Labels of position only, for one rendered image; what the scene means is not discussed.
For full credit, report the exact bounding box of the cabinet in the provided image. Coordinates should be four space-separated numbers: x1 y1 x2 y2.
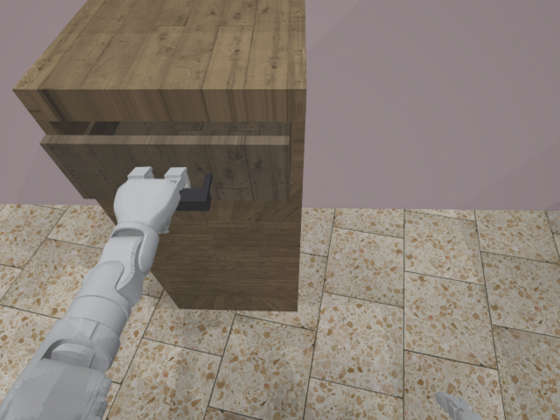
12 0 307 312

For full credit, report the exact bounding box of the robot left upper arm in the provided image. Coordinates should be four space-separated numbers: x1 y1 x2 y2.
4 358 112 420

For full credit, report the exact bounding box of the drawer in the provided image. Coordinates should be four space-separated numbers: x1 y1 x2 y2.
40 122 291 201

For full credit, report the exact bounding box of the handle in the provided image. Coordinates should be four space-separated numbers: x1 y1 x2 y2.
175 173 213 211

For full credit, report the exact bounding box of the left robot hand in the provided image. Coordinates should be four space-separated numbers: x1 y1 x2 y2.
114 166 191 234

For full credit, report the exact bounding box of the left robot forearm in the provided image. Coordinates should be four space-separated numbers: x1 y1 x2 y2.
0 222 159 420

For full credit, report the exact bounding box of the right robot hand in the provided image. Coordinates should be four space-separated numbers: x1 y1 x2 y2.
436 391 484 420

